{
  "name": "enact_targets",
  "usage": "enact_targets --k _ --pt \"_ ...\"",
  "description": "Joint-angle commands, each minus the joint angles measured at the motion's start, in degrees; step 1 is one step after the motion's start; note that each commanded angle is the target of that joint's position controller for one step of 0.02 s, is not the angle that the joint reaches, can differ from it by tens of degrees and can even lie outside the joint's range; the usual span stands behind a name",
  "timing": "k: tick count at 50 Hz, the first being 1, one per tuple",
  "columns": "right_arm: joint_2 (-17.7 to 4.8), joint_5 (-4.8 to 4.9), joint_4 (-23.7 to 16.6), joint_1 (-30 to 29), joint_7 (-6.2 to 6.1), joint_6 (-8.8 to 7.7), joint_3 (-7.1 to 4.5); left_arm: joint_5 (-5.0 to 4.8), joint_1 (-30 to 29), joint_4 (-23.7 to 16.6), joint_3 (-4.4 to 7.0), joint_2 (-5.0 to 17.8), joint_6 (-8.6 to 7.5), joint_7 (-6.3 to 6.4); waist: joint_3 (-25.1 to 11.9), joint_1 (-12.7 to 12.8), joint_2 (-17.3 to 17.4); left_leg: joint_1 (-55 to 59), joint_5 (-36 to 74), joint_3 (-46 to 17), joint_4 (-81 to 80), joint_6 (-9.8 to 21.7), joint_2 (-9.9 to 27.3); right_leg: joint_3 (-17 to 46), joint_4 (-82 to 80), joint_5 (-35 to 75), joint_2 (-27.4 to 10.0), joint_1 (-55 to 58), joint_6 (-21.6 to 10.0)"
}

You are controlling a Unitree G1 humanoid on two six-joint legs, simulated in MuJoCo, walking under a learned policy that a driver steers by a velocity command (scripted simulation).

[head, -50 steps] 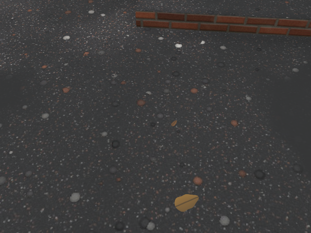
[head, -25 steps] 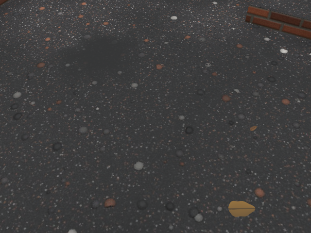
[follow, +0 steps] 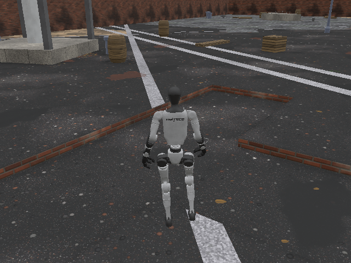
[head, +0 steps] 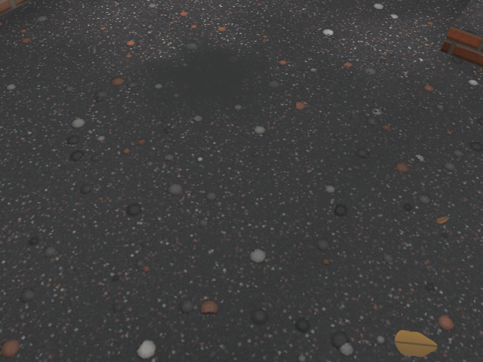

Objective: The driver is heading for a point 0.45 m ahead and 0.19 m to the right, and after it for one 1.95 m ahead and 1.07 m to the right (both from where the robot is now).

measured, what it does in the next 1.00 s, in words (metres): goes down, turning right: right foot, then left foot 0.15 m lower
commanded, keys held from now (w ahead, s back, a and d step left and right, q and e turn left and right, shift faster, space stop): w+e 0.66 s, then e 0.06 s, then no key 0.28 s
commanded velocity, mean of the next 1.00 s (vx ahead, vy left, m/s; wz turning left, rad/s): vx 0.35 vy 0.00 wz -0.43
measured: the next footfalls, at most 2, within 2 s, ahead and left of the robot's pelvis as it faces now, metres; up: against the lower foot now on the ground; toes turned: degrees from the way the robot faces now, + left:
right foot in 0.42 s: +0.10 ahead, -0.20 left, +0.00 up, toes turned -17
left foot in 0.80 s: +0.53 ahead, -0.16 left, -0.15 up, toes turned -30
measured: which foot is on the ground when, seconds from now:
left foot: down 0.00-0.44, up 0.46-0.78, down 0.80-1.00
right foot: up 0.00-0.40, down 0.42-0.82, up 0.84-1.00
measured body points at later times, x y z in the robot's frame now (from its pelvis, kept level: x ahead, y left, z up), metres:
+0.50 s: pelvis +0.13 -0.11 -0.04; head +0.14 -0.11 +0.41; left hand +0.32 +0.10 -0.14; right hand +0.14 -0.38 -0.17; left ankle +0.03 +0.06 -0.67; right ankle +0.07 -0.19 -0.74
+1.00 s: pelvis +0.37 -0.19 -0.16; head +0.40 -0.21 +0.29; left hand +0.59 -0.01 -0.28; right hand +0.35 -0.45 -0.30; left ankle +0.49 -0.14 -0.89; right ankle +0.29 -0.32 -0.80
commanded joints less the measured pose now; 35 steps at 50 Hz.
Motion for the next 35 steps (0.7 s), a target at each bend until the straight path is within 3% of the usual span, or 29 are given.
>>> enact_targets --k 1,3,6,7,8,9,11,12,13,14,15,17,18,19,20,21,22,23,24,25,26,28,29,30,31,32,33,34,35 --pt "-5.0 -1.13 1.4 12.0 -1.12 -1.44 -1.60 0.45 -6.4 -6.0 0.56 5.2 -1.82 3.47 -0.2 -6.9 6.8 22.6 -13.5 -26.0 -13.7 12.6 27.0 8.9 0.2 1.3 -0.1 -26.3 -3.5" --pt "-3.7 -1.63 0.3 7.5 -1.30 -1.76 -0.47 1.90 -3.7 -4.5 0.17 3.7 -1.63 3.28 -1.8 -4.1 6.0 18.6 -8.5 -18.4 -15.0 10.6 23.3 6.1 3.1 6.2 0.8 -20.8 -4.3" --pt "-5.1 -2.64 -0.4 5.8 -2.20 -1.40 -0.57 2.31 -1.4 -3.0 -0.10 2.4 -1.76 -0.36 -1.2 -2.6 5.1 9.8 -0.9 -7.9 -15.4 8.6 19.3 0.7 6.6 11.6 0.8 -13.5 -4.0" --pt "-5.9 -4.01 1.0 8.3 -2.61 -1.08 -0.84 2.07 -0.3 -2.6 -0.59 1.4 -2.03 -1.46 -0.6 -2.9 5.3 10.1 2.8 -7.3 -14.8 9.0 20.7 2.2 8.8 14.2 -0.4 -13.9 -4.1" --pt "-12.4 5.21 3.5 3.3 -0.31 1.04 -4.22 -7.98 -7.1 -5.8 0.71 3.9 0.97 -2.01 -5.7 -3.4 0.3 13.2 31.8 -1.9 -9.4 3.8 16.2 -1.7 3.1 15.8 -0.4 -11.2 -3.7" --pt "-12.7 5.66 3.5 3.0 0.44 2.57 -4.32 -8.04 -6.3 -6.5 0.26 3.0 2.76 -2.14 -8.2 -3.3 3.9 12.9 42.5 1.3 -6.9 3.0 16.4 -3.8 4.1 16.2 0.8 -7.2 -3.3" --pt "-9.1 4.79 4.2 2.7 0.60 4.62 -3.87 -6.60 -4.4 -7.3 0.44 3.0 5.18 -1.56 -8.4 -3.9 7.1 10.8 43.8 3.3 -3.6 4.2 17.7 -5.6 7.0 12.7 0.7 -4.0 -4.1" --pt "-7.3 4.77 4.3 2.5 0.42 5.06 -3.37 -6.31 -5.1 -8.4 0.60 3.3 5.82 -1.41 -6.8 -4.3 7.9 9.7 39.1 3.2 -2.5 4.7 18.3 -6.1 6.6 10.9 0.8 -4.4 -4.8" --pt "-7.3 4.89 4.6 2.7 0.30 5.38 -3.44 -5.76 -6.3 -9.4 0.56 2.9 6.26 -1.28 -3.9 -4.6 8.8 7.6 33.8 2.9 -1.8 4.7 19.2 -6.3 5.0 9.6 0.5 -4.7 -5.8" --pt "-4.5 -7.91 7.0 10.1 -0.65 0.56 -0.91 5.14 5.2 -6.5 -0.81 0.2 0.28 -0.64 6.0 -0.7 6.2 3.7 15.6 -4.3 -5.1 8.7 26.9 4.5 6.2 6.3 -4.3 -5.7 -6.5" --pt "-3.1 -7.99 8.0 10.1 -1.96 -1.00 -1.45 5.30 4.1 -4.9 -0.39 0.1 -2.05 -0.08 5.9 -2.3 6.0 8.8 7.0 -6.6 -5.2 9.7 28.3 4.7 7.5 2.7 -3.5 -10.9 -6.3" --pt "-5.5 -4.23 7.6 9.4 -3.52 -1.69 -1.47 3.01 -5.9 -7.9 -0.78 -0.4 -3.21 -0.26 5.6 -5.6 1.8 15.6 -4.8 -6.1 -3.9 7.9 27.8 1.7 0.6 -2.1 -3.2 -16.5 -5.7" --pt "-7.6 -2.83 7.8 9.1 -3.93 -1.66 -1.90 2.74 -7.3 -8.8 -1.16 -1.4 -3.14 -0.46 4.0 -6.1 2.0 13.5 -5.9 -3.8 -2.6 7.0 26.2 -1.3 -1.5 -4.9 -2.0 -11.2 -5.2" --pt "-8.2 -2.24 7.4 8.9 -4.31 -1.41 -1.89 2.76 -7.4 -9.2 -1.17 -1.3 -2.93 -0.67 3.3 -6.1 3.1 9.5 -3.8 -1.0 -0.8 6.3 24.6 -4.5 -3.8 -5.2 -0.6 -3.8 -5.5" --pt "-9.8 -2.52 7.1 6.9 -4.18 -1.25 -2.05 2.18 -3.9 -8.9 -0.27 0.0 -3.50 -0.96 2.1 -2.8 2.7 1.6 2.3 2.7 5.4 5.5 22.4 -9.0 -5.3 -2.8 3.2 8.3 -6.4" --pt "-11.9 -3.72 6.5 4.7 -3.59 -1.33 -2.28 1.43 5.5 -6.0 1.68 3.3 -5.00 -0.83 -1.4 2.7 -1.2 -6.1 7.4 7.9 19.0 4.4 18.3 -13.2 -8.6 2.1 8.9 22.5 -8.0" --pt "-8.3 -5.20 3.9 4.2 -2.61 -1.79 -1.69 1.58 15.2 -3.6 3.93 10.1 -6.44 0.62 -6.7 6.1 -12.8 -19.6 0.5 12.0 43.0 -1.3 8.9 2.1 -16.8 6.6 5.2 36.8 -16.6" --pt "-3.4 -5.41 -0.3 -1.1 -0.25 -3.19 0.42 1.70 24.0 -2.4 3.29 14.0 -6.70 1.25 -14.1 9.4 -15.2 -36.9 -25.2 1.8 60.9 -4.2 -1.1 28.0 -23.3 14.5 -5.1 50.1 -26.5" --pt "-1.4 -1.44 -4.0 -11.5 1.15 -4.33 1.30 2.35 26.3 -0.6 3.01 11.1 -7.48 0.61 -2.4 14.9 -9.1 -53.9 -24.1 -9.0 61.3 -2.1 -0.4 37.2 -29.9 3.7 -11.3 46.6 -25.4" --pt "-3.7 -0.72 -4.5 -13.6 0.17 -4.53 0.26 0.86 21.7 0.4 1.58 7.4 -7.72 -0.22 3.7 11.6 -5.6 -56.0 -19.9 -12.1 63.6 -2.3 3.5 36.3 -27.3 0.3 -12.9 38.4 -24.4" --pt "-7.0 -1.42 -2.8 -9.1 -0.77 -4.12 -0.82 0.59 16.3 -0.1 0.10 4.6 -6.79 -1.35 3.1 6.7 1.6 -51.3 -15.1 -12.7 65.0 -3.0 5.1 33.6 -24.5 -0.5 -11.8 28.7 -25.0" --pt "-5.4 -4.15 -0.5 -1.9 -0.66 -2.55 0.16 2.34 4.2 -1.7 -2.34 0.6 -5.18 -2.10 3.4 -1.7 1.8 -44.4 -7.3 -12.4 57.9 -2.6 8.2 26.4 -21.8 0.3 -9.4 10.7 -24.6" --pt "-4.4 -4.36 -0.6 -1.8 -0.84 -1.53 0.68 2.59 -0.6 -3.3 -2.88 -0.8 -4.59 -1.88 1.0 -2.4 2.8 -37.6 -2.8 -11.0 49.5 -3.1 8.4 20.9 -23.4 -4.2 -5.7 3.9 -22.8" --pt "-1.4 -5.57 -0.3 -0.1 -0.26 -0.95 2.51 3.13 -3.7 -4.0 -3.00 0.0 -4.63 -0.68 -0.1 -3.6 1.4 -29.9 8.5 -9.0 45.5 -2.8 9.0 16.5 -21.0 -5.8 -1.8 -4.2 -21.0" --pt "-0.6 -5.20 0.5 1.1 -0.04 -1.23 3.28 3.65 -1.9 -3.3 -3.68 -1.3 -5.41 0.88 -0.6 -2.5 2.3 -25.4 21.4 -9.9 38.5 -4.6 9.9 13.3 -17.8 -5.4 1.4 -7.2 -19.4" --pt "-0.7 -5.04 0.2 -0.3 0.21 -1.19 3.74 2.66 1.5 -2.6 -3.43 0.1 -5.79 2.18 -1.9 -0.7 2.8 -22.3 30.3 -6.2 30.6 -5.8 8.3 9.5 -15.6 -6.8 5.4 -6.4 -18.3" --pt "-4.8 4.05 -4.4 -12.2 -0.82 -3.18 0.94 -8.35 2.5 -2.0 0.00 6.7 -3.77 5.07 4.2 -0.6 7.1 -13.5 36.2 -3.5 14.3 -4.8 4.3 11.6 -19.0 -0.9 5.8 -14.6 -16.3" --pt "-3.2 4.76 -5.2 -15.2 -1.07 -4.01 1.59 -8.17 7.4 0.0 0.29 8.3 -2.15 6.15 1.6 2.8 5.9 -8.5 40.1 -3.0 10.4 -6.3 1.7 12.2 -16.2 -1.9 5.1 -11.3 -14.7" --pt "-1.9 4.50 -5.9 -15.6 -1.00 -3.98 1.68 -7.15 9.7 1.7 0.44 7.3 -0.61 7.14 0.6 3.2 2.2 -8.0 41.2 -4.9 7.5 -6.7 2.0 13.7 -12.9 -4.0 5.0 -7.7 -13.8"
Over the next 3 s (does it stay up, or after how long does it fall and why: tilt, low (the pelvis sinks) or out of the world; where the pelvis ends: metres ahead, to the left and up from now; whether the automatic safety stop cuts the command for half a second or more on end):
stays up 0.43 -0.28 -0.16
